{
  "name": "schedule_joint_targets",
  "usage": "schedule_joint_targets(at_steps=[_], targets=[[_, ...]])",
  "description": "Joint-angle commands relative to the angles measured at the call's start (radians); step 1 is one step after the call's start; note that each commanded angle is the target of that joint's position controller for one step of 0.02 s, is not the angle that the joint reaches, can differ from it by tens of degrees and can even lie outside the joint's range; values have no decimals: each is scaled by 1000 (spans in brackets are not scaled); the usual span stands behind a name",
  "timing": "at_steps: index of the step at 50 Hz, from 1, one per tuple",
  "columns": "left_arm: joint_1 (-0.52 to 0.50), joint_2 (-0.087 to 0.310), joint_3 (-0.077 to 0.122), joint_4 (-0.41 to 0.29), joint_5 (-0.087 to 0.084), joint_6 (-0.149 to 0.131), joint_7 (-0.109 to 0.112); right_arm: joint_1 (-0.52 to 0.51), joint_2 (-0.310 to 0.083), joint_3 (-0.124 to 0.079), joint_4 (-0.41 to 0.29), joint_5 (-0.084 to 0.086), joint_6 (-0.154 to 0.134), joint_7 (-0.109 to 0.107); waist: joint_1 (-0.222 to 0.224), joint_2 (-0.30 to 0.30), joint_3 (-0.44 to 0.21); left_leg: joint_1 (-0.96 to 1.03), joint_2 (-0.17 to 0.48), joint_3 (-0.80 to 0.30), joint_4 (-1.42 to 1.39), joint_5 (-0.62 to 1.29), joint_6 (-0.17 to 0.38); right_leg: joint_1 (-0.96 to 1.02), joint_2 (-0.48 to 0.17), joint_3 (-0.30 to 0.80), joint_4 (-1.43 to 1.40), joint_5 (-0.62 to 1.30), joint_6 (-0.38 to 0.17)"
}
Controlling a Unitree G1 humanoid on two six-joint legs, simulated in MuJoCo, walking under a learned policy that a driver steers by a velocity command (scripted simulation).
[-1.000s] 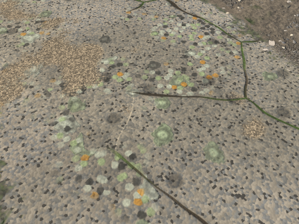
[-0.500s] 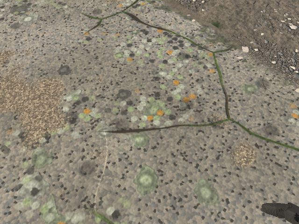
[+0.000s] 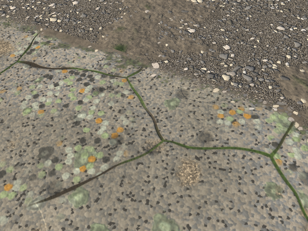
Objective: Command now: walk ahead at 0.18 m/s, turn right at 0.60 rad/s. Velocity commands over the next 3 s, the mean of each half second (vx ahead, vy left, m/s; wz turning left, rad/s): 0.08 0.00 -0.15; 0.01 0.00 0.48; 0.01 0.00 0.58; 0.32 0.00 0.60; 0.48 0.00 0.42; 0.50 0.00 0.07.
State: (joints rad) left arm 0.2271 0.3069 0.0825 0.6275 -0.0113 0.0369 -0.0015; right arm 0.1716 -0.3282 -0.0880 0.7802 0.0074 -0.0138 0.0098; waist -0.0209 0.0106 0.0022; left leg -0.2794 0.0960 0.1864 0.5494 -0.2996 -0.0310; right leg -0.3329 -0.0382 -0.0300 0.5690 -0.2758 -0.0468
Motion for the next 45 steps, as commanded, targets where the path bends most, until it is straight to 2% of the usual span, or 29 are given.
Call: schedule_joint_targets(at_steps=[1, 2, 3, 4, 5, 7, 9, 12, 16, 18, 19, 20, 21, 22, 23, 25, 26, 28, 31, 34, 35, 36, 37, 38, 39, 40, 41, 43, 45], targets=[[167, 288, 74, -65, 19, -23, 10, -99, -42, 4, -126, -38, -12, -3, 72, -297, -70, -485, -113, -144, 516, -365, -23, 317, -335, 621, -268, 251, -306], [147, 230, 60, -70, 23, -44, 2, -123, -93, -10, -123, -15, -18, -5, 79, -204, -61, -515, -76, -214, 585, -298, -10, 324, -301, 555, -278, 252, -291], [105, 195, 48, -72, 13, -55, 3, -112, -108, -16, -116, -5, -20, -6, 50, -171, -49, -520, -56, -227, 580, -209, 0, 311, -261, 476, -259, 291, -244], [68, 172, 40, -82, 3, -54, 7, -105, -108, -18, -97, -14, -20, -12, 37, -123, -61, -500, -41, -233, 562, -152, -3, 299, -230, 424, -247, 340, -209], [26, 158, 32, -91, 0, -49, 15, -97, -107, -18, -92, -21, -18, -15, 19, -120, -63, -465, -36, -233, 532, -93, -12, 276, -212, 376, -245, 431, -193], [3, 139, 20, -98, 17, -47, 30, -79, -75, -9, -74, -19, -15, -13, 3, -123, -103, -372, -53, -217, 496, 0, -30, 253, -178, 297, -230, 622, -183], [11, 135, 18, -86, 16, -44, 38, -90, -48, 3, -66, -12, -11, -11, 12, -115, -114, -316, -63, -210, 381, 48, -42, 255, -154, 248, -218, 651, -170], [0, 95, 1, -61, 22, -41, 38, -103, -12, 22, -52, -9, -3, 2, 26, -137, -115, -187, -46, -205, 200, 109, -45, 227, -143, 188, -213, 624, -155], [-2, 91, -8, -12, 34, -46, 18, -113, -38, 18, -52, -1, -2, 13, 41, -135, -62, -76, -55, -184, 77, 111, -13, 179, -167, 194, -201, 562, -158], [-14, 110, -1, 5, 17, -44, 20, -108, -59, 13, -60, -6, -6, 14, 23, -114, -30, -36, -70, -166, -62, 208, 23, 180, -147, 189, -152, 470, -124], [14, 122, 5, 16, 16, -45, 24, -113, -88, 6, -69, -12, -8, 12, 32, -83, -34, -11, -54, -200, -89, 353, 43, 190, -120, 182, -122, 386, -92], [60, 119, 8, 16, 35, -50, 29, -119, -146, -7, -79, -14, -9, 6, 70, 4, -58, 39, 1, -269, -43, 618, 72, 171, -57, 136, -59, 274, -51], [92, 105, 7, 12, 46, -53, 35, -116, -163, -16, -73, -1, -4, 6, 93, 94, -93, 86, 29, -340, -27, 662, 143, 119, 22, 63, -10, 194, 2], [54, 98, 6, 7, 49, -50, 44, -82, -140, -18, -72, 9, 2, 7, 53, 127, -105, 105, 69, -425, -55, 633, 202, 75, 57, 18, 59, 120, 42], [9, 78, 5, -8, 42, -44, 50, -46, -121, -13, -65, 5, 8, 3, 27, 176, -120, 141, 121, -527, -90, 600, 260, 11, 82, 15, 133, 24, 62], [-63, 50, 3, -42, 25, -28, 50, 18, -123, -12, -56, -8, -1, -2, -19, 238, -130, 220, 214, -697, -168, 585, 345, -147, 114, 81, 334, -380, 70], [-71, 66, 9, -48, 18, -24, 47, 23, -149, -19, -58, -11, -12, -4, -28, 202, -136, 232, 233, -714, -180, 583, 350, -191, 97, 122, 454, -435, 76], [-55, 65, 13, -40, 12, -25, 46, -46, -162, -30, -73, 8, -9, -20, 8, 125, -127, 193, 166, -620, -169, 510, 278, -192, 60, 133, 386, -343, 87], [-26, 30, 6, -16, 5, -34, 38, -102, -149, -36, -92, 17, 40, -37, 17, 151, -128, 86, 85, -560, -180, 401, 222, -47, 88, 83, 178, -181, 107], [56, 32, 16, 11, 4, -43, 14, -132, -143, -39, -112, 28, 67, -41, 55, 160, -135, -11, 37, -547, -153, 243, 176, 134, 113, 39, -87, 44, 87], [79, 56, 26, 18, 10, -41, 14, -113, -118, -33, -113, 31, 68, -44, 61, 130, -126, -86, -1, -527, -119, 108, 132, 216, 84, 53, -162, 79, 60], [103, 141, 48, 6, 28, -34, 26, -84, -58, -17, -117, 15, 64, -39, 49, -60, -106, -243, -91, -437, 82, -125, 61, 295, -136, 274, -259, 17, -19], [41, 219, 61, -18, 71, -31, 22, -87, -62, -21, -147, 12, 49, -40, 25, -311, -48, -365, -194, -316, 319, -309, 18, 157, -352, 556, -342, 51, -169], [-14, 162, 41, -54, 87, -46, 24, -68, -138, -45, -128, 5, 39, -41, 16, -212, -30, -345, -134, -367, 514, -292, 6, 111, -362, 544, -349, 65, -220], [-81, 112, 26, -61, 71, -55, 30, -33, -156, -59, -99, 14, 43, -41, -20, -147, -4, -353, -131, -364, 588, -224, 1, 97, -306, 429, -326, 88, -181], [-117, 92, 20, -69, 49, -61, 34, 8, -138, -59, -67, 12, 54, -48, -32, -116, 6, -364, -123, -350, 625, -160, -16, 121, -242, 330, -309, 101, -137], [-125, 82, 15, -66, 34, -65, 40, 19, -126, -58, -58, 9, 62, -50, -25, -117, 11, -383, -114, -343, 663, -107, -34, 148, -223, 274, -292, 165, -125], [-87, 73, 10, -57, 34, -63, 52, -4, -100, -50, -78, 15, 65, -44, 1, -121, 1, -376, -111, -299, 685, -59, -66, 174, -197, 178, -278, 298, -137], [-33, 82, 15, -44, 35, -54, 61, -60, -77, -38, -117, 21, 64, -37, 40, -136, -8, -410, -94, -275, 595, -42, -91, 263, -209, 149, -272, 342, -158]])
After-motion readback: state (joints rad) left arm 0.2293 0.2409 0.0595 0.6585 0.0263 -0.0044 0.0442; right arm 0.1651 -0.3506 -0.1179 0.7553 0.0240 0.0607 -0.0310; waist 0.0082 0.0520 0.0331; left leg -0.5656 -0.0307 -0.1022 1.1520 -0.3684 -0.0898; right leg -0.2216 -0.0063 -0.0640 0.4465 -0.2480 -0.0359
